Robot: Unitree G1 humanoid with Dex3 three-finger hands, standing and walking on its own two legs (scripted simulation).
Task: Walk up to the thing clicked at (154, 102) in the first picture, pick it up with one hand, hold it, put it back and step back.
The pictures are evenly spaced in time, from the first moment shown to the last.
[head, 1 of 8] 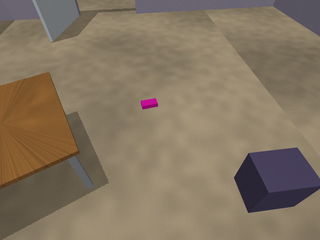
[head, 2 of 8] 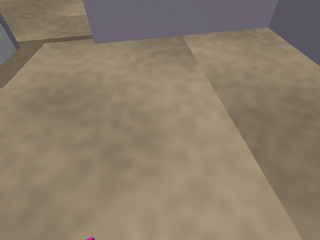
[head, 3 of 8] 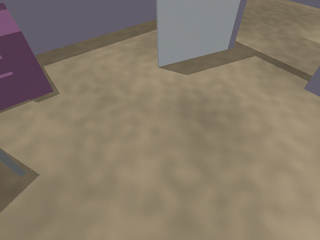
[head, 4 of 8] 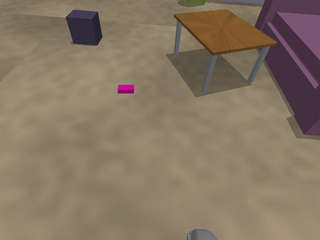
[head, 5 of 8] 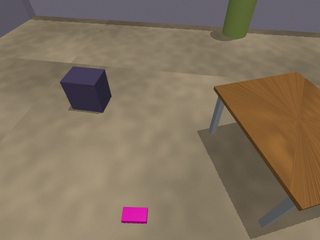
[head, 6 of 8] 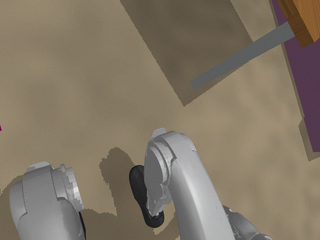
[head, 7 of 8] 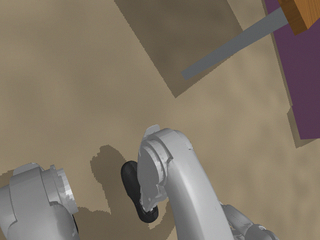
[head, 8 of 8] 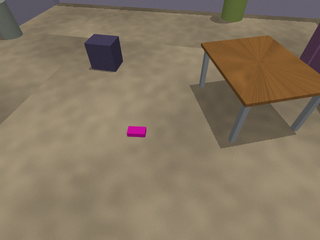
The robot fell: no
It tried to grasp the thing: yes
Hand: left
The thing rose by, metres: 0.69
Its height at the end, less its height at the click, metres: +0.00
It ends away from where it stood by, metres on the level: 0.01
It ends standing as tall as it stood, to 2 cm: yes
